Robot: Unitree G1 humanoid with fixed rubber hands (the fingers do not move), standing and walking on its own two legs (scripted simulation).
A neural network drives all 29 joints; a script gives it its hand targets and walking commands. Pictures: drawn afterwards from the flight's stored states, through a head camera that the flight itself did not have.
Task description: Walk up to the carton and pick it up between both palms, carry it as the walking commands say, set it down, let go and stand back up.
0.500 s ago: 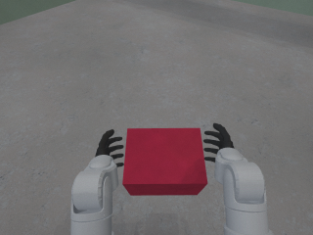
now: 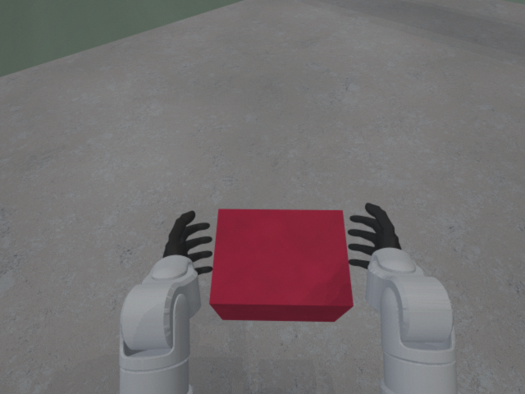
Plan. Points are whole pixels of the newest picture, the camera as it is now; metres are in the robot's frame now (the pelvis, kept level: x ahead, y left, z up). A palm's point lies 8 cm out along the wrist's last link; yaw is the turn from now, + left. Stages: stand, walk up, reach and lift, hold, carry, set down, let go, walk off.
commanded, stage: carry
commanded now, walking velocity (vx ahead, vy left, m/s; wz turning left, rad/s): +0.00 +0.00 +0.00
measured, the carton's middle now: (279, 268) +0.34 -0.01 +0.02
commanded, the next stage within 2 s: none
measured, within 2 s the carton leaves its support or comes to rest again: neither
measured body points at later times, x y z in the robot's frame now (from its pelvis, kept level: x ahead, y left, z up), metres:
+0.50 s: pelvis -0.04 +0.08 +0.00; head -0.05 +0.07 +0.45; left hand +0.25 +0.21 +0.11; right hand +0.25 -0.07 +0.10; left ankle +0.05 +0.16 -0.72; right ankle -0.04 -0.03 -0.72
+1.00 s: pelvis -0.04 +0.08 +0.00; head -0.05 +0.07 +0.45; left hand +0.25 +0.21 +0.10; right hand +0.26 -0.06 +0.10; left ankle +0.05 +0.16 -0.72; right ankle -0.04 -0.03 -0.72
